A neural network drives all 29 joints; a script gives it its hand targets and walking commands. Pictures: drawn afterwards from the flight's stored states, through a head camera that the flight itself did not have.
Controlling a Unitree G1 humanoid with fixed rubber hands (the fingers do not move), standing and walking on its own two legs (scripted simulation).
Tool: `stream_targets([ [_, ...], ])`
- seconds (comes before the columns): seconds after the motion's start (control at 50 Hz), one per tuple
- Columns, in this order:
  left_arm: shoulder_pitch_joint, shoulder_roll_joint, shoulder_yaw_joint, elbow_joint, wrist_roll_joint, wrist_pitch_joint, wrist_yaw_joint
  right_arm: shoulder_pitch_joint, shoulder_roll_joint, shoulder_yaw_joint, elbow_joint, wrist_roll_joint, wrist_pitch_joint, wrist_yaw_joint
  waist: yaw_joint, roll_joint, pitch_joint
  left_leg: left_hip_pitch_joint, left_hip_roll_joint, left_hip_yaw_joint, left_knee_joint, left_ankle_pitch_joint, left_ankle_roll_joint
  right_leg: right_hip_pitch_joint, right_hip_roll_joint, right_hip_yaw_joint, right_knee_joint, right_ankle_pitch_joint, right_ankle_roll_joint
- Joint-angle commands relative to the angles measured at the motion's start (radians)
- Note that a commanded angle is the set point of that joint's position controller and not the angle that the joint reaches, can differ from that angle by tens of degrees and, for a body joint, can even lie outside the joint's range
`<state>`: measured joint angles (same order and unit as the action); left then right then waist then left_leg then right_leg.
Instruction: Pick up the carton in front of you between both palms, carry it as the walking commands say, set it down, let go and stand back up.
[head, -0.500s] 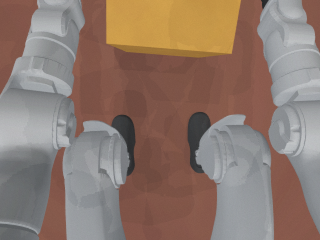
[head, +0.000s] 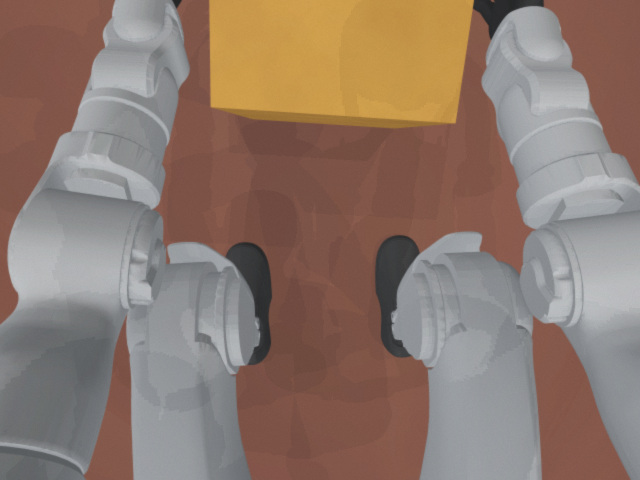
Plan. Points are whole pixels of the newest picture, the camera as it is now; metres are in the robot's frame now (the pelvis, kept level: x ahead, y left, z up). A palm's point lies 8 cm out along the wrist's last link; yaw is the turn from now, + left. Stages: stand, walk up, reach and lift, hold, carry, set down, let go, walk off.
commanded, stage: reach and lift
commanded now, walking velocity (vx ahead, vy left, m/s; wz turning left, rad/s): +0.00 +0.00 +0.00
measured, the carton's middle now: (334, 25) +0.53 -0.01 -0.25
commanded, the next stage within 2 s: none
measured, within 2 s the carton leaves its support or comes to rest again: leaves its support in 0.36 s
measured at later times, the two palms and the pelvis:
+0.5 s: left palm out of the picture +0.55 +0.14 -0.14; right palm out of the picture +0.54 -0.16 -0.12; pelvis +0.00 +0.00 -0.01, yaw +1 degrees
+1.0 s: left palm out of the picture +0.49 +0.14 +0.06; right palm out of the picture +0.49 -0.16 +0.07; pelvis -0.01 +0.00 +0.12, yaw +1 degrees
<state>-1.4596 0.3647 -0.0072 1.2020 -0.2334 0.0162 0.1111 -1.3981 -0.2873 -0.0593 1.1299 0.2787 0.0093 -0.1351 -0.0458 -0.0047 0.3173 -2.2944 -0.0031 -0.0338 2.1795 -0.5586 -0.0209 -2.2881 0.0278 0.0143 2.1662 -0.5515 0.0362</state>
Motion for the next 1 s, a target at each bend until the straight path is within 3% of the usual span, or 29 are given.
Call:
stream_targets([
  [0.0,-0.351,-0.005,-0.037,-0.154,0.019,-0.026,-0.001,-0.290,0.006,-0.015,-0.152,-0.011,-0.029,0.003,-0.004,0.073,-1.201,0.659,-0.050,0.025,-0.151,0.327,0.004,0.476,0.039,-0.057,-0.164,0.319,0.011],
  [0.08,-0.446,-0.246,-0.112,-0.102,-0.077,-0.017,-0.007,-0.424,0.100,0.069,-0.143,-0.039,-0.027,0.006,-0.036,0.075,-1.163,0.654,-0.069,0.036,-0.169,0.239,-0.010,0.600,0.045,-0.073,-0.181,0.261,0.007],
  [0.14,-0.560,-0.604,-0.121,-0.081,0.035,0.010,-0.094,-0.609,0.515,0.136,-0.127,-0.022,0.002,0.122,0.065,0.059,-1.036,0.564,-0.094,0.045,-0.185,0.183,0.004,0.527,0.065,-0.057,-0.149,0.223,-0.008],
  [0.16,-0.559,-0.733,-0.104,-0.124,0.038,0.018,-0.132,-0.628,0.603,0.151,-0.131,-0.054,0.011,0.154,-0.060,0.033,-1.058,0.547,-0.088,0.035,-0.168,0.208,0.000,0.563,0.066,-0.078,-0.143,0.254,-0.008],
  [0.18,-0.591,-0.760,-0.077,-0.153,0.078,0.034,-0.156,-0.639,0.724,0.114,-0.128,-0.079,0.047,0.192,0.053,-0.006,-1.020,0.532,-0.109,0.071,-0.148,0.199,0.009,0.539,0.068,-0.052,-0.137,0.222,-0.006],
  [0.2,-0.601,-0.885,-0.089,-0.172,0.081,0.044,-0.190,-0.654,0.780,0.090,-0.190,-0.105,0.050,0.216,-0.036,0.013,-1.047,0.512,-0.118,0.064,-0.167,0.185,0.018,0.560,0.099,-0.103,-0.140,0.237,-0.002],
  [0.26,-0.595,-0.982,-0.059,-0.186,0.121,0.085,-0.233,-0.742,0.893,0.061,-0.212,-0.093,0.092,0.272,0.055,0.051,-1.067,0.540,-0.116,0.074,-0.143,0.217,0.031,0.499,0.093,-0.083,-0.118,0.235,-0.015],
  [0.3,-0.614,-1.012,-0.087,-0.250,0.073,0.113,-0.246,-0.684,0.898,0.093,-0.230,-0.094,0.125,0.294,-0.028,0.090,-1.164,0.594,-0.103,0.066,-0.127,0.240,0.024,0.549,0.081,-0.093,-0.101,0.257,-0.028],
  [0.32,-0.576,-1.096,-0.118,-0.306,0.079,0.121,-0.258,-0.696,0.975,0.148,-0.342,-0.091,0.122,0.294,0.031,0.051,-1.292,0.651,-0.130,0.091,-0.122,0.307,0.022,0.585,0.096,-0.101,-0.114,0.291,-0.017],
  [0.36,-0.651,-1.115,-0.150,-0.382,0.036,0.135,-0.251,-0.698,1.035,0.158,-0.420,-0.055,0.131,0.296,-0.033,0.029,-1.434,0.663,-0.120,0.086,-0.102,0.368,0.025,0.664,0.105,-0.104,-0.114,0.415,-0.021],
  [0.38,-0.647,-1.147,-0.201,-0.527,0.023,0.130,-0.257,-0.736,1.104,0.222,-0.542,-0.039,0.153,0.296,0.017,0.005,-1.662,0.767,-0.137,0.114,-0.114,0.480,0.021,0.807,0.098,-0.092,-0.110,0.534,-0.023],
  [0.46,-0.614,-1.210,-0.261,-0.689,0.012,0.185,-0.247,-0.603,1.174,0.222,-0.597,-0.061,0.216,0.296,-0.033,0.071,-1.888,0.865,-0.155,0.129,-0.158,0.505,-0.008,0.857,0.123,-0.129,-0.135,0.559,-0.017],
  [0.5,-0.582,-1.267,-0.239,-0.630,0.057,0.233,-0.237,-0.582,1.186,0.225,-0.575,-0.085,0.252,0.305,-0.032,0.108,-1.792,0.955,-0.146,0.090,-0.175,0.533,0.007,0.673,0.105,-0.120,-0.166,0.493,-0.006],
  [0.52,-0.496,-1.307,-0.210,-0.575,0.093,0.256,-0.247,-0.568,1.218,0.249,-0.619,-0.097,0.264,0.314,0.053,0.088,-1.763,0.907,-0.156,0.114,-0.191,0.501,0.011,0.651,0.114,-0.096,-0.194,0.440,-0.002],
  [0.54,-0.442,-1.322,-0.176,-0.605,0.090,0.246,-0.249,-0.537,1.239,0.246,-0.561,-0.136,0.288,0.317,-0.031,-0.020,-1.784,0.877,-0.159,0.110,-0.204,0.436,0.023,0.709,0.121,-0.126,-0.226,0.385,0.011],
  [0.6,-0.368,-1.311,-0.085,-0.467,0.217,0.297,-0.278,-0.444,1.251,0.133,-0.440,-0.181,0.308,0.328,0.034,0.101,-1.424,0.663,-0.167,0.128,-0.334,0.191,0.013,0.560,0.137,-0.106,-0.323,0.213,-0.011],
  [0.62,-0.313,-1.332,-0.039,-0.405,0.223,0.304,-0.281,-0.425,1.209,0.108,-0.437,-0.262,0.321,0.325,-0.039,0.020,-1.355,0.606,-0.165,0.105,-0.358,0.185,0.013,0.560,0.132,-0.119,-0.355,0.206,-0.011],
  [0.64,-0.324,-1.356,-0.035,-0.408,0.252,0.302,-0.280,-0.462,1.224,0.103,-0.444,-0.266,0.316,0.320,0.007,0.039,-1.332,0.568,-0.167,0.126,-0.351,0.159,0.013,0.605,0.129,-0.084,-0.388,0.177,-0.022],
  [0.66,-0.298,-1.349,0.010,-0.325,0.265,0.312,-0.285,-0.459,1.208,0.058,-0.423,-0.287,0.314,0.320,-0.045,0.005,-1.339,0.589,-0.158,0.091,-0.389,0.107,0.026,0.598,0.133,-0.120,-0.381,0.141,-0.011],
  [0.7,-0.312,-1.344,0.043,-0.363,0.321,0.313,-0.289,-0.444,1.233,0.012,-0.356,-0.297,0.328,0.335,0.054,0.067,-1.337,0.577,-0.172,0.123,-0.442,0.104,0.017,0.621,0.123,-0.081,-0.448,0.122,-0.030],
  [0.74,-0.369,-1.323,0.065,-0.356,0.323,0.318,-0.301,-0.378,1.257,-0.041,-0.247,-0.335,0.342,0.326,-0.015,0.043,-1.247,0.589,-0.157,0.104,-0.482,0.003,0.025,0.621,0.138,-0.089,-0.492,0.023,-0.041],
  [0.78,-0.372,-1.294,0.068,-0.411,0.337,0.306,-0.313,-0.428,1.239,-0.041,-0.360,-0.384,0.335,0.323,0.024,0.055,-1.370,0.588,-0.174,0.113,-0.482,0.063,0.019,0.697,0.125,-0.061,-0.490,0.104,-0.040],
  [0.82,-0.381,-1.334,0.018,-0.403,0.319,0.304,-0.303,-0.342,1.303,-0.025,-0.286,-0.396,0.341,0.325,-0.045,0.015,-1.430,0.688,-0.166,0.094,-0.529,0.113,0.010,0.698,0.140,-0.104,-0.511,0.167,-0.027],
  [0.84,-0.325,-1.382,0.028,-0.380,0.319,0.320,-0.307,-0.425,1.272,-0.018,-0.384,-0.340,0.326,0.331,0.018,0.109,-1.428,0.681,-0.172,0.110,-0.541,0.141,-0.004,0.727,0.131,-0.089,-0.522,0.171,-0.030],
  [0.86,-0.328,-1.363,0.074,-0.357,0.315,0.328,-0.304,-0.405,1.256,-0.018,-0.342,-0.375,0.348,0.337,-0.061,0.037,-1.384,0.701,-0.163,0.084,-0.571,0.081,0.010,0.707,0.136,-0.106,-0.546,0.104,-0.029],
  [0.88,-0.315,-1.334,0.096,-0.355,0.382,0.334,-0.304,-0.354,1.300,-0.028,-0.331,-0.393,0.356,0.346,0.010,0.031,-1.367,0.704,-0.172,0.093,-0.581,0.078,0.014,0.720,0.129,-0.076,-0.579,0.095,-0.039],
  [0.92,-0.297,-1.381,0.050,-0.362,0.371,0.361,-0.310,-0.282,1.291,-0.062,-0.275,-0.386,0.380,0.361,-0.046,0.118,-1.440,0.827,-0.167,0.100,-0.622,0.060,-0.001,0.753,0.141,-0.083,-0.621,0.088,-0.033],
  [0.94,-0.223,-1.397,0.057,-0.359,0.381,0.365,-0.302,-0.339,1.302,-0.015,-0.335,-0.355,0.373,0.373,0.059,0.119,-1.419,0.833,-0.175,0.102,-0.646,0.055,0.008,0.697,0.140,-0.111,-0.578,0.090,-0.021],
  [0.98,-0.284,-1.457,-0.013,-0.503,0.320,0.343,-0.292,-0.334,1.353,0.065,-0.423,-0.343,0.377,0.389,-0.008,0.043,-1.517,0.952,-0.179,0.083,-0.654,0.187,0.018,0.763,0.141,-0.106,-0.609,0.190,-0.021],
])
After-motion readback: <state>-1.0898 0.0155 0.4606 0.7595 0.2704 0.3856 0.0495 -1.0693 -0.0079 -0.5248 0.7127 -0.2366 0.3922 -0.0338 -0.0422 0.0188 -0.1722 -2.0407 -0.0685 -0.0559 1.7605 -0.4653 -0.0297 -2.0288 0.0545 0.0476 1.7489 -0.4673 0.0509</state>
